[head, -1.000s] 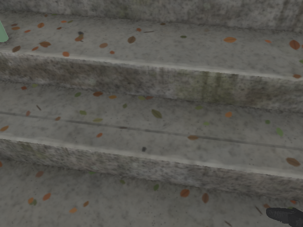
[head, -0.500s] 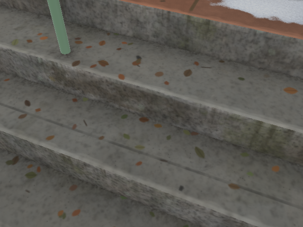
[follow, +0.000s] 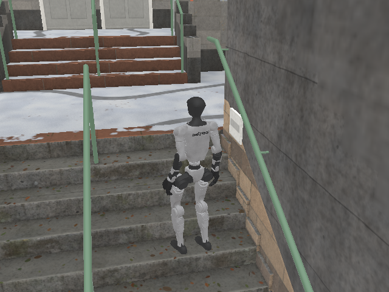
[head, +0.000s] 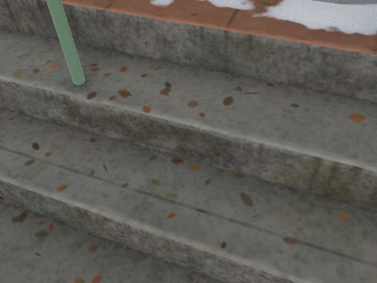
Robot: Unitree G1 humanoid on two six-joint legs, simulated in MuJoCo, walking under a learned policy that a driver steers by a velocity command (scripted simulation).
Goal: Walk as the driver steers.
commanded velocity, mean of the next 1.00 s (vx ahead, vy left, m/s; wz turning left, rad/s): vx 0.30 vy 0.00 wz -0.14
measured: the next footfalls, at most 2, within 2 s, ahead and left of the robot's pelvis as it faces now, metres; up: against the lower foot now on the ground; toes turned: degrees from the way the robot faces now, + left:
left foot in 0.68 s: +0.41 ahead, +0.27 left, +0.17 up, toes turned +6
right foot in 1.26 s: +0.68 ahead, +0.11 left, +0.33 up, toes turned -21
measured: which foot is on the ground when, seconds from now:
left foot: down 0.00-0.24, up 0.26-0.66, down 0.68-1.00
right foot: down 0.00-0.72, up 0.74-1.00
